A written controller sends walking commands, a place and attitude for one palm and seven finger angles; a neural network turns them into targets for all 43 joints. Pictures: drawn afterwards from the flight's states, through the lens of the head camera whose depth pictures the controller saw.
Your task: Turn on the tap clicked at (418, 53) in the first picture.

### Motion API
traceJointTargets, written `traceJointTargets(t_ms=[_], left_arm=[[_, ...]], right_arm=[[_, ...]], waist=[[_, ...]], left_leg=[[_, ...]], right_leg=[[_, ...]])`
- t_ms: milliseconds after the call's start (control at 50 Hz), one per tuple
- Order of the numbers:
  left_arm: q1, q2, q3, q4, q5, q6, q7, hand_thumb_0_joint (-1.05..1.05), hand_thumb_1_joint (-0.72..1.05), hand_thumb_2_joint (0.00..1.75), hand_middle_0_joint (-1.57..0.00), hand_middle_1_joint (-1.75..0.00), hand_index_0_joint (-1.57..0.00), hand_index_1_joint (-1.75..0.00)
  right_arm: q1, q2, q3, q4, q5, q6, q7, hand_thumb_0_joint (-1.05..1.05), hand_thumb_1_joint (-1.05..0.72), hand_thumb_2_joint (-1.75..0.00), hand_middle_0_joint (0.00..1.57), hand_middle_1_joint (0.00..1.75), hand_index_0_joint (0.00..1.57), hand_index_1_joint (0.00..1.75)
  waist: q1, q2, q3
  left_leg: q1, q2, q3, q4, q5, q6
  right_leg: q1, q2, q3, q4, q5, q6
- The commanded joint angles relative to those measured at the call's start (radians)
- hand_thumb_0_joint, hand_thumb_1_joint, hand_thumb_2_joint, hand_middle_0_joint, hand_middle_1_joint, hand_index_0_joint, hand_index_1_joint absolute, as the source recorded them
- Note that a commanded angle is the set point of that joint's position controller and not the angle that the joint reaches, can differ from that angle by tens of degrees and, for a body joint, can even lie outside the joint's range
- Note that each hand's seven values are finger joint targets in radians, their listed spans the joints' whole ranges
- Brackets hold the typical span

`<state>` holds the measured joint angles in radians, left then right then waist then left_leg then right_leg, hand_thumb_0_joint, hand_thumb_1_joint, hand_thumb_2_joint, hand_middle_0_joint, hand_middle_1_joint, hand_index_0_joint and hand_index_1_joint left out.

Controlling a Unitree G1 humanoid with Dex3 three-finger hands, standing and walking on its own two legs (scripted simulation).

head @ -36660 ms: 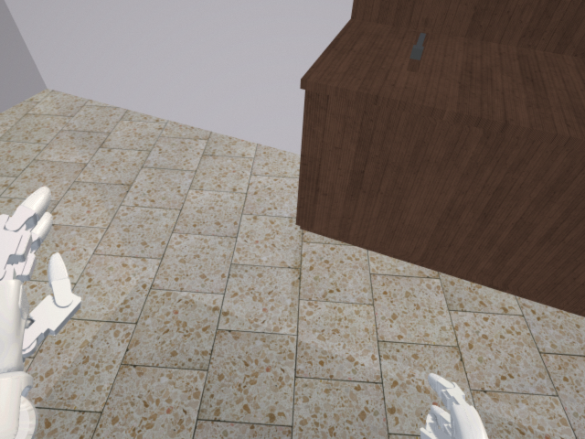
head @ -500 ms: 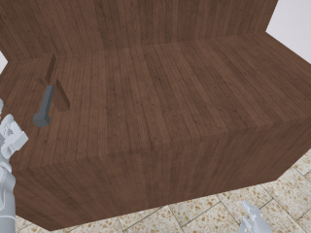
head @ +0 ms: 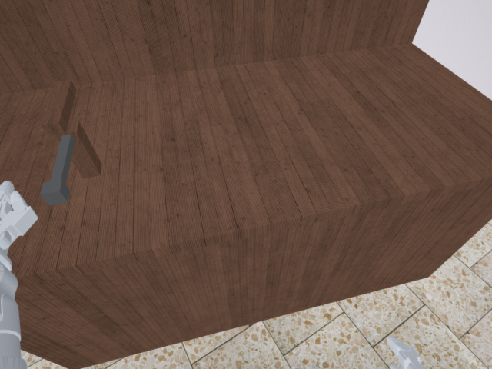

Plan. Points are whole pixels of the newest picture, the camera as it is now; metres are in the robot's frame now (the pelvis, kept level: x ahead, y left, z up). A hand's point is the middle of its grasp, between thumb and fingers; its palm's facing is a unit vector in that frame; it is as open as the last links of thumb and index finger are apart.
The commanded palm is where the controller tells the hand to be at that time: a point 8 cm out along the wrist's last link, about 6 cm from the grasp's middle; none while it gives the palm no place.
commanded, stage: reach beside the lever's end, fingers flat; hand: left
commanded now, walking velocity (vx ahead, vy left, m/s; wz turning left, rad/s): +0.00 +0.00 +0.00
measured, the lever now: (55, 192) +0.34 +0.33 +0.12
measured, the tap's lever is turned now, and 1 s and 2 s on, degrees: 0 3 32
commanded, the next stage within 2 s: push the lever round in 0.14 s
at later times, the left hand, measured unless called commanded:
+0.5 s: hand (37, 211) +0.30 +0.34 +0.12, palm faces +0.54 -0.83 -0.09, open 7.8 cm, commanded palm +0.26 +0.37 +0.11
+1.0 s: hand (54, 211) +0.30 +0.31 +0.12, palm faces +0.53 -0.84 -0.08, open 7.7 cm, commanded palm +0.26 +0.34 +0.11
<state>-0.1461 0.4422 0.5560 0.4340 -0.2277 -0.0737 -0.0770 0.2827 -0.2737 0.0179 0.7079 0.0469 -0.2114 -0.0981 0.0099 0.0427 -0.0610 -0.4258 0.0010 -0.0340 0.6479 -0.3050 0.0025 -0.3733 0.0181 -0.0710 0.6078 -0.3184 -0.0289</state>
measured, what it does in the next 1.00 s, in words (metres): stands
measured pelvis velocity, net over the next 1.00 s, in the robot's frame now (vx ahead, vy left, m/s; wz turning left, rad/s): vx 0.00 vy -0.01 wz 0.00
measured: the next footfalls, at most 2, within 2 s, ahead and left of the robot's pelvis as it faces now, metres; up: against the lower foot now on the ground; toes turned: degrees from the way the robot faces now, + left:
none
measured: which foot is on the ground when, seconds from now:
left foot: down 0.00-1.00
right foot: down 0.00-1.00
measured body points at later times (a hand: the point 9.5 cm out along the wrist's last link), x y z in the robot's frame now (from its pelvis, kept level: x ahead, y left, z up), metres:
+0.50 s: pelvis +0.01 -0.01 +0.00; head +0.02 -0.02 +0.45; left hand +0.27 +0.38 +0.12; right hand +0.16 -0.25 -0.09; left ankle +0.02 +0.12 -0.73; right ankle +0.00 -0.10 -0.73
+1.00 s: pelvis +0.00 -0.01 +0.00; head +0.01 -0.03 +0.45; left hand +0.27 +0.35 +0.13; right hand +0.15 -0.26 -0.10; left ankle +0.02 +0.12 -0.73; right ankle +0.00 -0.10 -0.73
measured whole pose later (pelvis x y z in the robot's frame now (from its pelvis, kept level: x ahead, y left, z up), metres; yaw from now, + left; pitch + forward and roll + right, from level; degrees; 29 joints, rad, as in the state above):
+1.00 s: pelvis +0.00 -0.01 +0.00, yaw +0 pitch +4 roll -1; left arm -0.13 0.36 0.48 0.34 -0.22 -0.07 0.02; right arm 0.25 -0.26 0.02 0.70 0.04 -0.19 -0.09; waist 0.02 0.05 -0.06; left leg -0.40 0.01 -0.04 0.64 -0.30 -0.02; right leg -0.36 0.03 -0.08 0.61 -0.32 -0.05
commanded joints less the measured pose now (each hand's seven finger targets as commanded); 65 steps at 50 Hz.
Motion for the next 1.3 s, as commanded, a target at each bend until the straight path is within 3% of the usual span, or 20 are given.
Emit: traceJointTargets(t_ms=[0, 20, 100, 140, 220, 280, 360, 440, 560, 700, 720, 780, 860, 920, 980, 1020, 1100, 1160, 1220, 1280], left_arm=[[-0.235, 0.335, 0.089, -0.291, 0.004, -0.083, 0.031, 0.0, 0.9, 0.9, -0.15, -0.15, -0.15, -0.15], [-0.238, 0.366, 0.118, -0.297, 0.014, -0.089, 0.045, 0.0, 0.9, 0.9, -0.15, -0.15, -0.15, -0.15], [-0.269, 0.299, 0.052, -0.298, 0.009, -0.098, 0.038, 0.0, 0.9, 0.9, -0.15, -0.15, -0.15, -0.15], [-0.291, 0.281, 0.033, -0.272, 0.006, -0.087, 0.033, 0.0, 0.9, 0.9, -0.15, -0.15, -0.15, -0.15], [-0.264, 0.294, 0.045, -0.224, 0.005, -0.048, 0.021, 0.0, 0.9, 0.9, -0.15, -0.15, -0.15, -0.15], [-0.253, 0.267, 0.021, -0.28, 0.004, -0.041, 0.029, 0.0, 0.9, 0.9, -0.15, -0.15, -0.15, -0.15], [-0.22, 0.3, 0.078, -0.276, 0.0, -0.056, 0.056, 0.0, 0.9, 0.9, -0.15, -0.15, -0.15, -0.15], [-0.205, 0.296, 0.079, -0.293, 0.008, -0.066, 0.062, 0.0, 0.9, 0.9, -0.15, -0.15, -0.15, -0.15], [-0.301, 0.259, 0.011, -0.327, 0.007, -0.068, 0.039, 0.0, 0.9, 0.9, -0.15, -0.15, -0.15, -0.15], [-0.274, 0.253, 0.018, -0.262, -0.007, -0.055, 0.044, 0.0, 0.9, 0.9, -0.15, -0.15, -0.15, -0.15], [-0.259, 0.276, 0.04, -0.267, 0.0, -0.056, 0.051, 0.0, 0.9, 0.9, -0.15, -0.15, -0.15, -0.15], [-0.233, 0.233, 0.005, -0.319, 0.005, -0.056, 0.067, 0.0, 0.9, 0.9, -0.15, -0.15, -0.15, -0.15], [-0.259, 0.231, 0.005, -0.312, 0.01, -0.063, 0.092, 0.0, 0.9, 0.9, -0.15, -0.15, -0.15, -0.15], [-0.245, 0.212, -0.009, -0.345, 0.012, -0.076, 0.101, 0.0, 0.9, 0.9, -0.15, -0.15, -0.15, -0.15], [-0.263, 0.198, -0.019, -0.32, 0.01, -0.071, 0.111, 0.0, 0.9, 0.9, -0.15, -0.15, -0.15, -0.15], [-0.275, 0.193, -0.023, -0.345, 0.017, -0.072, 0.129, 0.0, 0.9, 0.9, -0.15, -0.15, -0.15, -0.15], [-0.331, 0.121, -0.1, -0.373, 0.029, -0.064, 0.169, 0.0, 0.9, 0.9, -0.15, -0.15, -0.15, -0.15], [-0.315, 0.136, -0.077, -0.342, 0.039, -0.055, 0.207, 0.0, 0.9, 0.9, -0.15, -0.15, -0.15, -0.15], [-0.371, 0.101, -0.117, -0.38, 0.058, -0.054, 0.238, 0.0, 0.9, 0.9, -0.15, -0.15, -0.15, -0.15], [-0.381, 0.078, -0.136, -0.376, 0.069, -0.046, 0.273, 0.0, 0.9, 0.9, -0.15, -0.15, -0.15, -0.15]], right_arm=[[-0.067, -0.135, -0.051, -0.151, -0.004, -0.056, -0.01, 0.0, -0.9, -0.9, 0.2, 0.3, 0.2, 0.3], [-0.069, -0.135, -0.051, -0.145, -0.006, -0.053, -0.011, 0.0, -0.9, -0.9, 0.2, 0.3, 0.2, 0.3], [-0.074, -0.132, -0.047, -0.141, -0.006, -0.055, -0.012, 0.0, -0.9, -0.9, 0.2, 0.3, 0.2, 0.3], [-0.074, -0.134, -0.047, -0.135, -0.001, -0.054, -0.017, 0.0, -0.9, -0.9, 0.2, 0.3, 0.2, 0.3], [-0.075, -0.138, -0.045, -0.135, 0.006, -0.048, -0.023, 0.0, -0.9, -0.9, 0.2, 0.3, 0.2, 0.3], [-0.075, -0.134, -0.047, -0.153, 0.002, -0.049, -0.016, 0.0, -0.9, -0.9, 0.2, 0.3, 0.2, 0.3], [-0.07, -0.132, -0.051, -0.147, -0.002, -0.039, -0.009, 0.0, -0.9, -0.9, 0.2, 0.3, 0.2, 0.3], [-0.079, -0.124, -0.049, -0.15, -0.004, -0.031, -0.004, 0.0, -0.9, -0.9, 0.2, 0.3, 0.2, 0.3], [-0.088, -0.124, -0.045, -0.146, 0.002, -0.032, -0.013, 0.0, -0.9, -0.9, 0.2, 0.3, 0.2, 0.3], [-0.087, -0.132, -0.049, -0.139, 0.004, -0.032, -0.02, 0.0, -0.9, -0.9, 0.2, 0.3, 0.2, 0.3], [-0.09, -0.129, -0.049, -0.136, 0.008, -0.031, -0.018, 0.0, -0.9, -0.9, 0.2, 0.3, 0.2, 0.3], [-0.099, -0.12, -0.048, -0.155, 0.002, -0.032, -0.01, 0.0, -0.9, -0.9, 0.2, 0.3, 0.2, 0.3], [-0.102, -0.122, -0.046, -0.149, 0.003, -0.029, -0.007, 0.0, -0.9, -0.9, 0.2, 0.3, 0.2, 0.3], [-0.113, -0.119, -0.046, -0.152, 0.0, -0.032, -0.007, 0.0, -0.9, -0.9, 0.2, 0.3, 0.2, 0.3], [-0.112, -0.12, -0.047, -0.149, 0.001, -0.031, -0.008, 0.0, -0.9, -0.9, 0.2, 0.3, 0.2, 0.3], [-0.126, -0.115, -0.044, -0.148, 0.002, -0.031, -0.008, 0.0, -0.9, -0.9, 0.2, 0.3, 0.2, 0.3], [-0.135, -0.112, -0.04, -0.147, -0.002, -0.035, -0.006, 0.0, -0.9, -0.9, 0.2, 0.3, 0.2, 0.3], [-0.136, -0.116, -0.044, -0.141, -0.004, -0.029, -0.008, 0.0, -0.9, -0.9, 0.2, 0.3, 0.2, 0.3], [-0.146, -0.108, -0.039, -0.139, -0.006, -0.025, -0.007, 0.0, -0.9, -0.9, 0.2, 0.3, 0.2, 0.3], [-0.151, -0.107, -0.04, -0.14, -0.011, -0.022, -0.005, 0.0, -0.9, -0.9, 0.2, 0.3, 0.2, 0.3]], waist=[[0.024, 0.105, -0.22], [0.025, 0.098, -0.218], [0.003, 0.106, -0.199], [-0.008, 0.074, -0.192], [0.006, 0.053, -0.175], [0.015, 0.058, -0.224], [0.019, 0.016, -0.218], [0.024, 0.049, -0.216], [-0.007, 0.095, -0.185], [0.002, -0.005, -0.198], [0.012, 0.024, -0.201], [0.018, 0.063, -0.226], [0.005, 0.018, -0.183], [0.012, 0.046, -0.192], [0.007, -0.001, -0.181], [0.011, 0.042, -0.183], [-0.006, 0.054, -0.174], [-0.002, -0.012, -0.177], [-0.006, 0.03, -0.185], [-0.007, 0.023, -0.196]], left_leg=[[0.143, -0.013, -0.03, -0.093, 0.214, 0.021], [0.144, -0.009, -0.031, -0.09, 0.217, 0.023], [0.152, -0.007, -0.036, -0.096, 0.184, 0.019], [0.151, -0.006, -0.035, -0.095, 0.17, 0.022], [0.132, -0.009, -0.034, -0.099, 0.172, 0.022], [0.158, -0.012, -0.032, -0.093, 0.229, 0.019], [0.139, -0.011, -0.022, -0.08, 0.252, 0.022], [0.133, -0.014, -0.012, -0.078, 0.264, 0.023], [0.147, -0.014, -0.014, -0.077, 0.227, 0.026], [0.116, -0.019, -0.011, -0.08, 0.187, 0.03], [0.123, -0.019, -0.01, -0.081, 0.199, 0.03], [0.139, -0.02, -0.005, -0.082, 0.216, 0.028], [0.118, -0.016, -0.006, -0.083, 0.185, 0.031], [0.129, -0.017, -0.003, -0.083, 0.181, 0.031], [0.109, -0.018, -0.006, -0.088, 0.147, 0.031], [0.119, -0.018, -0.003, -0.088, 0.139, 0.031], [0.128, -0.019, -0.011, -0.094, 0.116, 0.027], [0.111, -0.018, -0.009, -0.091, 0.114, 0.03], [0.129, -0.018, -0.008, -0.092, 0.11, 0.027], [0.129, -0.019, -0.011, -0.092, 0.11, 0.025]], right_leg=[[0.049, -0.001, 0.024, -0.072, 0.203, 0.007], [0.052, 0.001, 0.024, -0.072, 0.203, 0.006], [0.023, 0.004, 0.024, -0.074, 0.172, 0.005], [0.018, 0.003, 0.023, -0.079, 0.17, 0.007], [0.031, -0.001, 0.022, -0.084, 0.18, 0.006], [0.055, -0.002, 0.02, -0.076, 0.226, 0.007], [0.073, 0.0, 0.024, -0.075, 0.266, 0.013], [0.089, -0.003, 0.029, -0.07, 0.286, 0.011], [0.049, -0.002, 0.033, -0.081, 0.251, 0.008], [0.072, -0.007, 0.039, -0.09, 0.242, 0.017], [0.083, -0.008, 0.04, -0.09, 0.25, 0.014], [0.09, -0.009, 0.039, -0.084, 0.263, 0.014], [0.073, -0.006, 0.04, -0.091, 0.238, 0.016], [0.075, -0.007, 0.044, -0.093, 0.233, 0.015], [0.07, -0.008, 0.044, -0.095, 0.202, 0.018], [0.068, -0.01, 0.048, -0.1, 0.189, 0.015], [0.043, -0.011, 0.044, -0.1, 0.161, 0.014], [0.055, -0.011, 0.046, -0.103, 0.162, 0.018], [0.048, -0.015, 0.046, -0.102, 0.153, 0.015], [0.048, -0.015, 0.044, -0.098, 0.153, 0.015]])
